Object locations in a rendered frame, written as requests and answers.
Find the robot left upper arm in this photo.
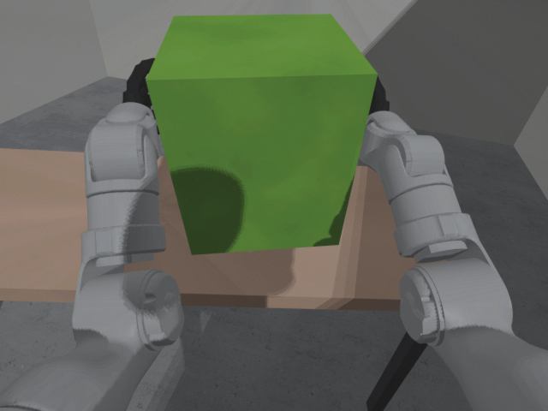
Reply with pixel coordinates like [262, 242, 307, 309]
[0, 269, 185, 411]

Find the table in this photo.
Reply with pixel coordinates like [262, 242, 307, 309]
[0, 148, 446, 411]

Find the left robot forearm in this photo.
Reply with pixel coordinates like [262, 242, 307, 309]
[72, 102, 166, 341]

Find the right robot forearm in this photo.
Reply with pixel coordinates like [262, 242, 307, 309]
[359, 110, 513, 324]

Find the carton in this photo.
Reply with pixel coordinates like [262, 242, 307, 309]
[146, 14, 378, 255]

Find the robot right upper arm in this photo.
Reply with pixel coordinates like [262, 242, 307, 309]
[400, 258, 548, 411]

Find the right robot hand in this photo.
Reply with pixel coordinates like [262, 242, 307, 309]
[369, 77, 390, 115]

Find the left robot hand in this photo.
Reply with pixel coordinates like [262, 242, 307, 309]
[122, 58, 160, 134]

